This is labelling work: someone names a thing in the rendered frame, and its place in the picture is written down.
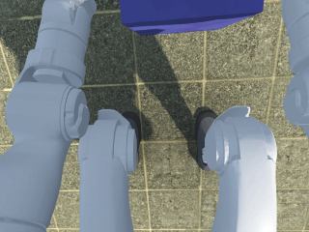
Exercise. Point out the left robot upper arm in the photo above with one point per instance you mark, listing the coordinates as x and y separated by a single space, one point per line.
44 119

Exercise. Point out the robot right thigh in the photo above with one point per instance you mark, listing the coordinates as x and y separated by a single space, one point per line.
247 200

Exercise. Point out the robot left forearm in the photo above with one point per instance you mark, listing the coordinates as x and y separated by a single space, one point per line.
59 53

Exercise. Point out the robot right forearm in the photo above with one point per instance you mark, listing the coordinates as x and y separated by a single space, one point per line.
295 14

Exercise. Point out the robot left shin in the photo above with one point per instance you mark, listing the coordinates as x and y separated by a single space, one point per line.
103 114

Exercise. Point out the carton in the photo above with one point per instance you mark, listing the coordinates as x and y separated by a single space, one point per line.
157 17

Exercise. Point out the right robot upper arm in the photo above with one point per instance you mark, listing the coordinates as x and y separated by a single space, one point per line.
296 101

